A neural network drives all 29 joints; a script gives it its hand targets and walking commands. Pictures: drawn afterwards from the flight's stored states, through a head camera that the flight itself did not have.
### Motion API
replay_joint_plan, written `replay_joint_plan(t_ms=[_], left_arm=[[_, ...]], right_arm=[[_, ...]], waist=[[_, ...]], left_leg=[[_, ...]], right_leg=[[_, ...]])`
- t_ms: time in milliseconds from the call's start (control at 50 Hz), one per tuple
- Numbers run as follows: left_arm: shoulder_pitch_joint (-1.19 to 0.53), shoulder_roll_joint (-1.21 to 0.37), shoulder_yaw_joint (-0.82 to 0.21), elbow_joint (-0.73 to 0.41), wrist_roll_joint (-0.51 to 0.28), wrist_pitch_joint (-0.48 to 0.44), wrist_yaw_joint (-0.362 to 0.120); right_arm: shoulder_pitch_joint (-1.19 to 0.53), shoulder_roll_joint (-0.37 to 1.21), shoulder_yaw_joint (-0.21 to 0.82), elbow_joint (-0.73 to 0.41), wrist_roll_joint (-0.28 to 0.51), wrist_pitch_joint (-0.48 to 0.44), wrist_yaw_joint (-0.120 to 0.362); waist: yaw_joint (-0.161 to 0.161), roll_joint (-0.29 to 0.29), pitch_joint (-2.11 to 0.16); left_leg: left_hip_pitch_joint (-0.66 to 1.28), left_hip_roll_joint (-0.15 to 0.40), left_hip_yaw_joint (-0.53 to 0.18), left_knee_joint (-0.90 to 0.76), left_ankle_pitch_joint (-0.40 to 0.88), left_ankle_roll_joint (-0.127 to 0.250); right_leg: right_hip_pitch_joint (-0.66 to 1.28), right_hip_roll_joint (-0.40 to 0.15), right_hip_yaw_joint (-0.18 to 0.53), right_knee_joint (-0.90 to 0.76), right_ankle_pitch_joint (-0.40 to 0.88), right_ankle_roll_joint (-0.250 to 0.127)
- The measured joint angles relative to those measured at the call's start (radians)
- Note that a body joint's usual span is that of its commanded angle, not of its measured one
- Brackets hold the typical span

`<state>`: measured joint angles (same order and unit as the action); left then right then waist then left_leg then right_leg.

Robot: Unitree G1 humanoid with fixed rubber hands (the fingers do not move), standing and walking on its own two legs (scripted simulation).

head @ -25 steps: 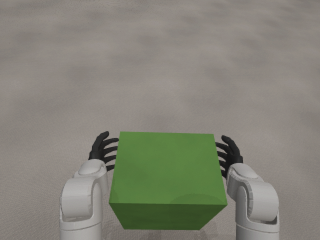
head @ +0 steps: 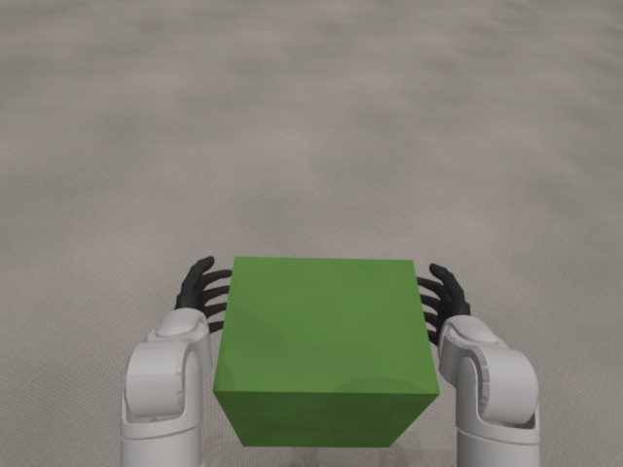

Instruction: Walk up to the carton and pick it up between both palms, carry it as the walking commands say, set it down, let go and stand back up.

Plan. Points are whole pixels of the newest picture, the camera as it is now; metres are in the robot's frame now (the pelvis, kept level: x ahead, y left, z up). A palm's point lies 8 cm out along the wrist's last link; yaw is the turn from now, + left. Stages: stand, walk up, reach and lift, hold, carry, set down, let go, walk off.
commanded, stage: carry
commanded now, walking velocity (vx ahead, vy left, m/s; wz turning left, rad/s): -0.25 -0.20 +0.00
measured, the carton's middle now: (319, 362) +0.26 +0.00 +0.00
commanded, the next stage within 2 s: none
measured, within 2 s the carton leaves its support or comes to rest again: neither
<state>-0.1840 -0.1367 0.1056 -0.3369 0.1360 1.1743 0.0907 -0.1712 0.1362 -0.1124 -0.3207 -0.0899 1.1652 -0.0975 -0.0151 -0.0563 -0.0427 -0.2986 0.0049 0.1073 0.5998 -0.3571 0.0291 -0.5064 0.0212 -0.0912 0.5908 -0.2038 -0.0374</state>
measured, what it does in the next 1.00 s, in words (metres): walks backwards: right foot, then left foot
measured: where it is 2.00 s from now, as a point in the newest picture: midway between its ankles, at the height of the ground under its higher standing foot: outside the picture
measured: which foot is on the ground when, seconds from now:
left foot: down 0.00-0.30, up 0.32-0.52, down 0.54-1.00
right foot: up 0.00-0.28, down 0.30-1.00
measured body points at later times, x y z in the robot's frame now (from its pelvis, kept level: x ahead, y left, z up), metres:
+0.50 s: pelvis -0.14 -0.11 +0.01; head -0.15 -0.12 +0.46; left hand +0.15 +0.02 +0.09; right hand +0.12 -0.28 +0.08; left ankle -0.12 +0.02 -0.70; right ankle -0.11 -0.24 -0.72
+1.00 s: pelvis -0.19 -0.13 +0.01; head -0.21 -0.12 +0.46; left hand +0.09 +0.02 +0.09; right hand +0.09 -0.28 +0.09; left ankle -0.14 +0.01 -0.72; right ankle -0.11 -0.24 -0.72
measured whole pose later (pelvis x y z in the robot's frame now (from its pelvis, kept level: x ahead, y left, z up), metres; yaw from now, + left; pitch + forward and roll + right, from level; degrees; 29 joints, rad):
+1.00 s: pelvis -0.19 -0.13 +0.01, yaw +0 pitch +2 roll +1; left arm -0.20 -0.14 0.13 -0.26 0.13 1.19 0.09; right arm -0.18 0.14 -0.11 -0.26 -0.11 1.19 -0.09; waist -0.01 -0.02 -0.11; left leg -0.38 0.05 0.07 0.52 -0.18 -0.02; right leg -0.41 -0.03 -0.05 0.52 -0.14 -0.01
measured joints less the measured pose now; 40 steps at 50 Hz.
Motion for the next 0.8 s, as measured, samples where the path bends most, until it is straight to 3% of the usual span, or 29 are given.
replay_joint_plan(t_ms=[60, 100, 140, 220, 300, 320, 360, 400, 480, 560, 700, 800], left_arm=[[0.044, 0.005, -0.012, -0.026, -0.006, 0.017, 0.011], [0.051, 0.006, -0.018, -0.048, -0.016, 0.026, 0.019], [0.043, 0.006, -0.021, -0.057, -0.024, 0.028, 0.027], [0.012, 0.002, -0.004, -0.052, -0.035, 0.028, 0.031], [-0.025, -0.004, 0.024, -0.011, -0.032, 0.029, 0.021], [-0.026, -0.005, 0.02, 0.015, -0.03, 0.017, 0.019], [-0.015, -0.004, 0.004, 0.066, -0.021, 0.006, 0.015], [-0.004, -0.002, -0.01, 0.088, -0.016, 0.011, 0.013], [-0.003, -0.002, -0.012, 0.072, -0.008, 0.013, 0.0], [-0.015, -0.003, 0.005, 0.061, 0.005, 0.005, -0.009], [0.006, 0.001, 0.024, 0.048, -0.004, 0.013, 0.0], [-0.003, -0.001, 0.033, 0.065, -0.008, 0.015, 0.0]], right_arm=[[0.025, -0.004, 0.019, 0.002, 0.003, 0.009, 0.003], [0.036, -0.004, 0.024, -0.019, 0.001, 0.013, 0.007], [0.035, -0.004, 0.02, -0.033, -0.005, 0.013, 0.013], [0.015, -0.002, 0.015, -0.037, -0.018, 0.012, 0.02], [-0.008, 0.0, 0.012, -0.011, -0.036, 0.017, 0.021], [-0.012, -0.001, 0.002, 0.005, -0.037, 0.014, 0.022], [0.005, -0.002, -0.011, 0.031, -0.037, 0.019, 0.021], [0.023, -0.004, -0.01, 0.033, -0.034, 0.034, 0.012], [0.026, -0.005, -0.009, 0.008, -0.017, 0.044, -0.002], [-0.003, -0.001, -0.006, 0.019, -0.016, 0.033, -0.005], [-0.018, 0.001, 0.008, 0.063, -0.019, 0.025, 0.0], [-0.015, 0.001, 0.011, 0.072, -0.027, 0.025, 0.002]], waist=[[0.025, 0.024, 0.009], [0.042, 0.03, 0.012], [0.056, 0.032, 0.008], [0.062, 0.045, -0.016], [0.05, 0.047, -0.053], [0.05, 0.066, -0.059], [0.034, 0.08, -0.062], [0.01, 0.074, -0.059], [-0.019, 0.073, -0.055], [-0.029, 0.064, -0.058], [0.023, 0.03, -0.061], [0.035, 0.038, -0.068]], left_leg=[[-0.019, 0.052, -0.023, -0.013, 0.043, 0.001], [-0.029, 0.076, -0.036, -0.043, 0.082, -0.014], [-0.044, 0.093, -0.047, -0.067, 0.12, -0.028], [-0.09, 0.123, -0.063, -0.082, 0.172, -0.057], [-0.157, 0.14, -0.071, -0.039, 0.193, -0.099], [-0.18, 0.152, -0.081, -0.007, 0.163, -0.106], [-0.206, 0.133, -0.096, 0.071, -0.021, -0.104], [-0.221, 0.097, -0.088, 0.178, -0.096, -0.09], [-0.165, 0.05, -0.06, 0.179, -0.069, -0.065], [-0.028, 0.025, -0.035, -0.078, 0.115, -0.045], [-0.037, 0.035, -0.038, -0.095, 0.152, -0.048], [-0.054, 0.044, -0.038, -0.092, 0.169, -0.051]], right_leg=[[-0.08, 0.034, 0.046, 0.294, -0.166, 0.044], [-0.108, 0.03, 0.089, 0.447, -0.151, 0.068], [-0.092, 0.001, 0.113, 0.481, -0.129, 0.088], [0.03, -0.052, 0.111, 0.296, -0.164, 0.104], [0.215, -0.067, 0.069, -0.058, -0.118, 0.1], [0.212, -0.054, 0.067, -0.077, -0.1, 0.096], [0.184, -0.048, 0.073, -0.047, -0.081, 0.078], [0.176, -0.061, 0.079, -0.049, -0.062, 0.065], [0.156, -0.064, 0.081, -0.062, -0.025, 0.052], [0.12, -0.052, 0.067, -0.037, -0.014, 0.045], [0.125, -0.047, 0.055, -0.076, 0.034, 0.031], [0.114, -0.045, 0.046, -0.083, 0.051, 0.028]])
